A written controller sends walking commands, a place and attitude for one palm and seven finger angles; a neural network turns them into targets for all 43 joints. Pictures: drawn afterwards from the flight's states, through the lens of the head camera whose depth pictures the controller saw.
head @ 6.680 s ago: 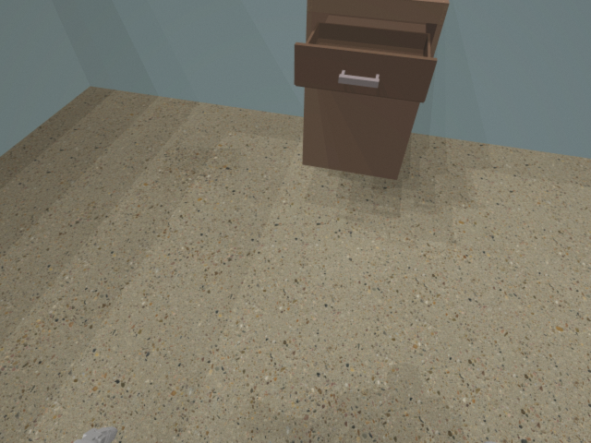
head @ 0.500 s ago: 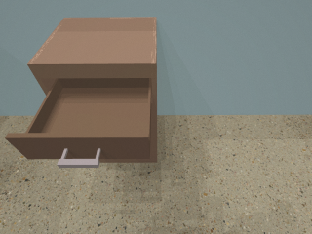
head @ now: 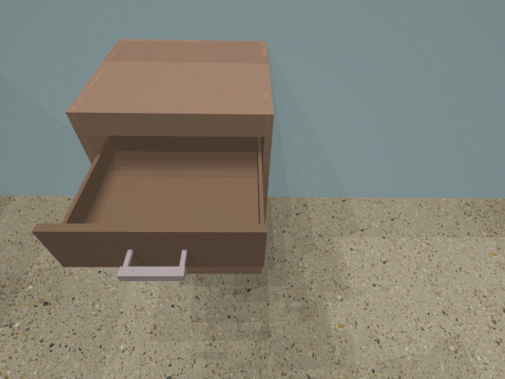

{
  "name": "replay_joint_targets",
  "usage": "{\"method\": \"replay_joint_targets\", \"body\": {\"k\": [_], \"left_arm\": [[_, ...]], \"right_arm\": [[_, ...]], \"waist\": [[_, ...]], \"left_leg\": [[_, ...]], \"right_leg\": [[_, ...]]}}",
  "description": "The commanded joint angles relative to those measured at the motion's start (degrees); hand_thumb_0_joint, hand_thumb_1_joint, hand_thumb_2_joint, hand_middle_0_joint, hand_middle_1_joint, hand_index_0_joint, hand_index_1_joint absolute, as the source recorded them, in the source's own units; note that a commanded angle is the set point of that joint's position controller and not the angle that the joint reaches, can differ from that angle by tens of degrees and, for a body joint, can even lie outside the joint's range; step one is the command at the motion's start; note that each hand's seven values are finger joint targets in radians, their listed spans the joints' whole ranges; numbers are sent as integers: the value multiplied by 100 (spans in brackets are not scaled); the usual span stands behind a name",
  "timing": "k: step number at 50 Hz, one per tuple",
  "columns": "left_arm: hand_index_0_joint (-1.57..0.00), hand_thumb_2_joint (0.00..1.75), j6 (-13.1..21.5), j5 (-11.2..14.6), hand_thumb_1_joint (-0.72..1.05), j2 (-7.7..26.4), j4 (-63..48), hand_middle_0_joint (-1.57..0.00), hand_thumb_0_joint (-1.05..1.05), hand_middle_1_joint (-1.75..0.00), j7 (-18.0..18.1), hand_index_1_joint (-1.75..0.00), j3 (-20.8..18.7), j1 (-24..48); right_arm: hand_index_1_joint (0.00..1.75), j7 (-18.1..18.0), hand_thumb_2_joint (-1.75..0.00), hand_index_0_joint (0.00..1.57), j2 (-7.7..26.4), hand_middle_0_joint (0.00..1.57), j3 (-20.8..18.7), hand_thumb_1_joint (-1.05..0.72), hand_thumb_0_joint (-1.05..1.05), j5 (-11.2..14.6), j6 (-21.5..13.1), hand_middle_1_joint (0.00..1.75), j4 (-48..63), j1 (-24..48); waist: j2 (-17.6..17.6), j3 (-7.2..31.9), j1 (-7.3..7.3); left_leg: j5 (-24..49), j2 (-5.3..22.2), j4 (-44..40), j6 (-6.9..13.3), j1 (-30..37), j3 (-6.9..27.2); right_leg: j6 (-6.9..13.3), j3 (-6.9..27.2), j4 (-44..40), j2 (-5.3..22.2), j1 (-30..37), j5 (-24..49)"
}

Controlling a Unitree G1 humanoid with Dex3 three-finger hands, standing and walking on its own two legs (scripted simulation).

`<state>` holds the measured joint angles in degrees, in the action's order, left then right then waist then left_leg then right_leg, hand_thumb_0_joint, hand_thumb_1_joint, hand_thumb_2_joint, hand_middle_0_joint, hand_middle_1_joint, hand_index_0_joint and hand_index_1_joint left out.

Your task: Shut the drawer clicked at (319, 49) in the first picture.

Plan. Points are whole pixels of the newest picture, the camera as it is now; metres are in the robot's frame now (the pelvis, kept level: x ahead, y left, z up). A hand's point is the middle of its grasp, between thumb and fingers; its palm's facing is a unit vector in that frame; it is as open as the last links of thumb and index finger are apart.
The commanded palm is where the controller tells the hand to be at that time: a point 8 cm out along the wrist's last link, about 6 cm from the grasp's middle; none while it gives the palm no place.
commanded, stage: shuffle to correct the standing spot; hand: left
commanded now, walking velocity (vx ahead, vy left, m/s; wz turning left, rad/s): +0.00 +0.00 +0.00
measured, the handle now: (154, 264) +0.34 +0.23 -0.09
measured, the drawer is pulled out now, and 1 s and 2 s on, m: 0.30 0.30 0.30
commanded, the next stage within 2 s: come to a stop and stand still in 0.26 s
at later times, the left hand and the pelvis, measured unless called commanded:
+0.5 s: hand out of the picture +0.00 +0.16 -0.19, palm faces +0.10 -0.98 -0.19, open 7.4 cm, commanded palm none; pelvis +0.05 +0.00 -0.01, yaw +2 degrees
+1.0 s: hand out of the picture +0.09 +0.18 -0.17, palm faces +0.07 -0.96 -0.26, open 7.4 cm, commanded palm none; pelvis +0.05 -0.01 -0.01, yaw +3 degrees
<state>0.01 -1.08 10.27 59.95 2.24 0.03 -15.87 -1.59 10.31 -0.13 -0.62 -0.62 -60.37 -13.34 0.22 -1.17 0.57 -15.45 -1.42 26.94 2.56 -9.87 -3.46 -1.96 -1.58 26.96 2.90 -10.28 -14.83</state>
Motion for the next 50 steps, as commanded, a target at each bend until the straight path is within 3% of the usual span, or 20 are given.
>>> {"method": "replay_joint_targets", "body": {"k": [1, 3, 8, 12, 17, 19, 21, 22, 23, 24, 26, 30, 32, 36, 40, 43, 45, 46, 47, 50], "left_arm": [[-20, 90, 58, 16, 90, 511, -85, -20, 0, -30, 19, -30, -73, -395], [-20, 90, 63, 18, 90, 479, -26, -20, 0, -30, 23, -30, -70, -444], [-20, 90, 24, -63, 90, 394, -16, -20, 0, -30, -53, -30, -94, -467], [-20, 90, 80, -60, 90, 389, -2, -20, 0, -30, -84, -30, -147, -657], [-20, 90, 189, -5, 90, 707, 214, -20, 0, -30, -6, -30, -306, -1270], [-20, 90, 208, -22, 90, 693, 220, -20, 0, -30, 25, -30, -336, -1198], [-20, 90, 134, -15, 90, 453, 103, -20, 0, -30, 20, -30, -262, -668], [-20, 90, 122, -2, 90, 225, 60, -20, 0, -30, 29, -30, -186, -568], [-20, 90, 134, 38, 90, 83, -19, -20, 0, -30, 70, -30, -114, -397], [-20, 90, 97, 69, 90, 141, -53, -20, 0, -30, 102, -30, -122, -255], [-20, 90, 35, 67, 90, 72, -5, -20, 0, -30, 93, -30, -131, -224], [-20, 90, 29, 52, 90, 110, 134, -20, 0, -30, 74, -30, -209, -779], [-20, 90, 83, 19, 90, 470, 102, -20, 0, -30, 83, -30, -246, -732], [-20, 90, 99, -27, 90, 736, 9, -20, 0, -30, 146, -30, -289, -483], [-20, 90, 0, 3, 90, 815, -298, -20, 0, -30, 145, -30, -338, 78], [-20, 90, -111, -4, 90, 466, -495, -20, 0, -30, 96, -30, -294, 318], [-20, 90, -161, -14, 90, 329, -396, -20, 0, -30, 79, -30, -258, 124], [-20, 90, -4, 51, 90, 1069, -564, -20, 0, -30, 64, -30, -80, -20], [-20, 90, -22, 12, 90, 787, -587, -20, 0, -30, 59, -30, -128, -199], [-20, 90, 81, -12, 90, 971, -717, -20, 0, -30, 51, -30, -100, 189]], "right_arm": [[30, -4, -90, 20, 684, 20, -86, -90, 0, -3, -79, 30, 94, -338], [30, -9, -90, 20, 675, 20, -80, -90, 0, -5, -82, 30, 37, -369], [30, 20, -90, 20, 819, 20, -147, -90, 0, -35, 37, 30, -56, -486], [30, 30, -90, 20, 736, 20, -157, -90, 0, -40, 23, 30, -36, -574], [30, 53, -90, 20, 290, 20, -86, -90, 0, -40, -57, 30, 64, -583], [30, 56, -90, 20, 225, 20, -91, -90, 0, -39, -100, 30, 75, -545], [30, 32, -90, 20, 215, 20, -63, -90, 0, -7, -130, 30, -217, -1128], [30, -30, -90, 20, 509, 20, -102, -90, 0, -33, -164, 30, -440, -1624], [30, -129, -90, 20, 668, 20, -109, -90, 0, -28, -182, 30, -595, -1955], [30, -184, -90, 20, 650, 20, -66, -90, 0, -21, -142, 30, -627, -1826], [30, -195, -90, 20, 651, 20, -80, -90, 0, -28, -88, 30, -400, -1250], [30, -160, -90, 20, 602, 20, -138, -90, 0, 42, -23, 30, -75, -536], [30, -121, -90, 20, 426, 20, -201, -90, 0, 62, 40, 30, -15, -694], [30, -85, -90, 20, 120, 20, -228, -90, 0, 64, 194, 30, -3, -687], [30, -46, -90, 20, 205, 20, -248, -90, 0, 48, 164, 30, -33, -854], [30, -23, -90, 20, 590, 20, -262, -90, 0, -33, 111, 30, 138, -551], [30, -40, -90, 20, 628, 20, -221, -90, 0, -43, 77, 30, 247, -215], [30, 6, -90, 20, 953, 20, -273, -90, 0, -75, 36, 30, 574, 163], [30, 39, -90, 20, 811, 20, -338, -90, 0, -51, -83, 30, 811, 464], [30, 128, -90, 20, 563, 20, -240, -90, 0, -25, 75, 30, 849, 127]], "waist": [[89, -261, -24], [104, -212, -28], [379, -655, -48], [200, -734, 11], [-1229, -449, 128], [-1016, -518, 24], [-221, -449, -304], [704, -241, -425], [1590, -127, -476], [1444, -158, -377], [784, -283, -192], [197, -59, 174], [-192, -23, 9], [-1366, 143, -29], [-712, 289, -213], [958, -158, -88], [786, -251, 81], [630, -501, 142], [509, -120, 272], [-680, -82, -106]], "left_leg": [[960, 794, -856, 28, -223, 783], [1011, 782, -842, 20, -158, 759], [-1831, 946, -1451, 240, -637, 1289], [-1780, 826, -1120, 315, -988, 1318], [-703, 68, 951, 19, -1747, 11], [-753, 207, 989, -32, -1474, -98], [997, 374, -14, -2, -62, 102], [3481, 905, -17, 176, 791, 722], [6452, 1467, -171, 441, 1460, 1400], [7514, 1738, -174, 684, 1572, 1479], [6748, 1694, -144, 794, 1293, 1168], [4087, 1107, 61, 241, 204, 687], [1510, 555, 174, -97, -348, 480], [-1146, 247, 1126, -312, -677, 116], [347, 359, -189, -320, 42, 25], [2571, 1266, -715, 150, -29, 787], [2684, 1452, -852, 457, -340, 930], [1252, 889, -969, 278, -364, 687], [463, 1010, -521, 114, -581, 800], [-597, 395, 76, -170, -509, 391]], "right_leg": [[199, 171, -289, 233, -29, 605], [194, 174, -294, 258, -6, 662], [215, -187, 52, 55, -398, -829], [309, -53, 14, 143, -246, -926], [911, 1299, -805, 1207, 736, -525], [1102, 1264, -661, 1420, 521, 426], [644, 137, 305, 654, -306, 1481], [311, -425, 1285, 160, -804, 1519], [105, -507, 1927, -142, -1433, -382], [113, -187, 2220, -59, -1702, -1771], [143, -102, 1789, 110, -1473, -1591], [202, -37, 88, 137, 63, 1068], [679, 735, 163, 854, 239, 2998], [1328, 1164, -156, 1628, 456, 4850], [1012, 761, 326, 1233, 110, 3952], [236, -119, 778, 152, -514, 679], [184, -96, 1101, 55, -378, -596], [333, 18, 958, -108, -407, -932], [376, 290, 445, 120, -578, -433], [639, 1200, -650, 738, -858, -1178]]}}
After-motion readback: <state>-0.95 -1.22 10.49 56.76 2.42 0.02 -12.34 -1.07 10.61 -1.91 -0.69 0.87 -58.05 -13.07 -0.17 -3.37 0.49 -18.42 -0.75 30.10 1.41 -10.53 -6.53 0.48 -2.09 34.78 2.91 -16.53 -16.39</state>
